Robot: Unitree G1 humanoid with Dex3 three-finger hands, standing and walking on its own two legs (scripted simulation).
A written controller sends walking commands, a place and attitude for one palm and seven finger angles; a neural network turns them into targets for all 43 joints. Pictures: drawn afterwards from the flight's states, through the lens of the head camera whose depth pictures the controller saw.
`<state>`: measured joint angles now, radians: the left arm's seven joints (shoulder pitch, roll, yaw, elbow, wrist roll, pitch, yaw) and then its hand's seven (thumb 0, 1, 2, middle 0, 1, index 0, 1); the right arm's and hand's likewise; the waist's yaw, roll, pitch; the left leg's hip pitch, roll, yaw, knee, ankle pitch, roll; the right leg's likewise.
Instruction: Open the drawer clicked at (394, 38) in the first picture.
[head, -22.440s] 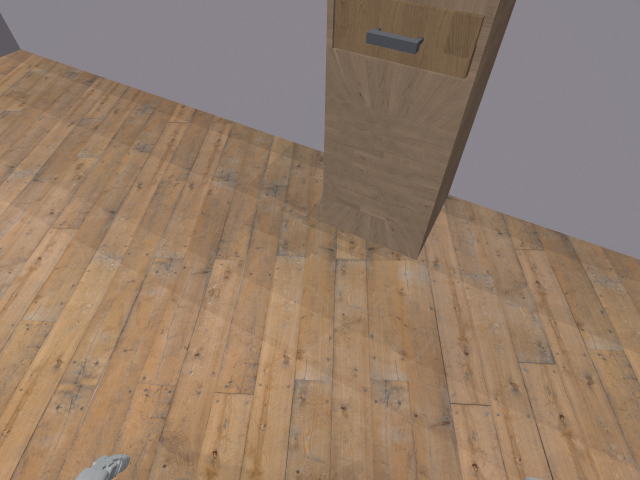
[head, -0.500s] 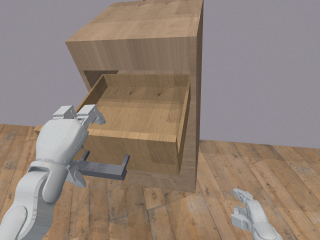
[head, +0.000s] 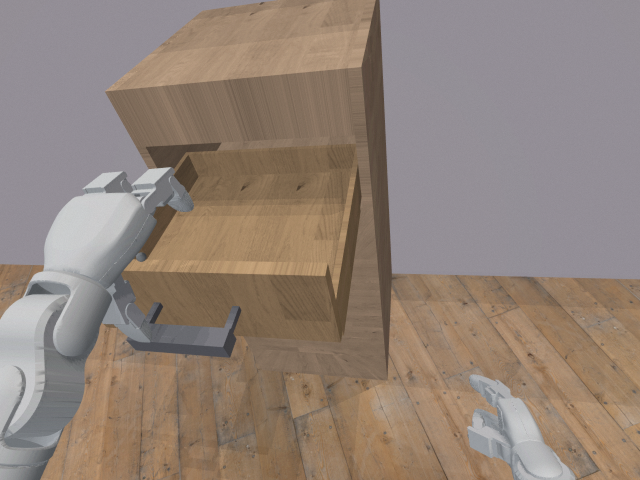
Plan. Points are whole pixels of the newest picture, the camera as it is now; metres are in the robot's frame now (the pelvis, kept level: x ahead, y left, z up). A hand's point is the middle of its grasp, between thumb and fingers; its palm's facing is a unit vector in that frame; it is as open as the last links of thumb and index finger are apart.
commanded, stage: draw the hand back to the body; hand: left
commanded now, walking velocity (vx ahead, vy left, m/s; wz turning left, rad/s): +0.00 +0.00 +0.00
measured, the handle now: (188, 325) +0.28 +0.23 +0.06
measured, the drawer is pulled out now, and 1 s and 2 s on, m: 0.30 0.30 0.30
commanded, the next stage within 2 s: step back with the hand held close in 1.62 s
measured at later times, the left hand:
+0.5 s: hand (101, 291) +0.22 +0.24 +0.20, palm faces +0.18 -0.02 -0.98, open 13.8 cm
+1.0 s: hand (77, 260) +0.23 +0.24 +0.25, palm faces +0.46 -0.83 -0.30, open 12.3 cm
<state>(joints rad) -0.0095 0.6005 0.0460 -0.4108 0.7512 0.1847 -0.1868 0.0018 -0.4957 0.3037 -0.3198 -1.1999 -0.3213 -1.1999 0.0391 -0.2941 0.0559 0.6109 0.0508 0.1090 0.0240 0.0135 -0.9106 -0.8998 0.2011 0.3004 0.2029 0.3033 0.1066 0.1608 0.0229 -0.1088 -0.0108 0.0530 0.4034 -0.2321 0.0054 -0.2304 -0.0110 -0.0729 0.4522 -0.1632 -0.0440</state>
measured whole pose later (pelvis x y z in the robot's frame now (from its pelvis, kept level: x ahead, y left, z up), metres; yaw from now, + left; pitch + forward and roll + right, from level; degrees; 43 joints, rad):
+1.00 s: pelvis +0.02 +0.02 +0.00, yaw +0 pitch -6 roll -1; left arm 0.28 0.33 0.37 -0.58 -0.07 -0.21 0.10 0.00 -0.13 0.46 -0.29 -0.96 -0.29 -0.96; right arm 0.19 -0.22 0.03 0.68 -0.01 -0.16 -0.07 0.01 -0.91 -0.90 0.20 0.30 0.21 0.30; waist 0.07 0.05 0.08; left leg -0.03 0.01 0.04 0.40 -0.27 0.02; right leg -0.11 0.01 -0.08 0.37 -0.16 -0.03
